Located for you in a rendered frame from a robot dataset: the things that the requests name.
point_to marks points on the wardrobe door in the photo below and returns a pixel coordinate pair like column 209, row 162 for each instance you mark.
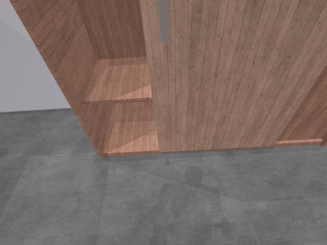
column 234, row 72
column 310, row 119

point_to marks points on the handle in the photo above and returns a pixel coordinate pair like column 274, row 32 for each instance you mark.
column 163, row 19

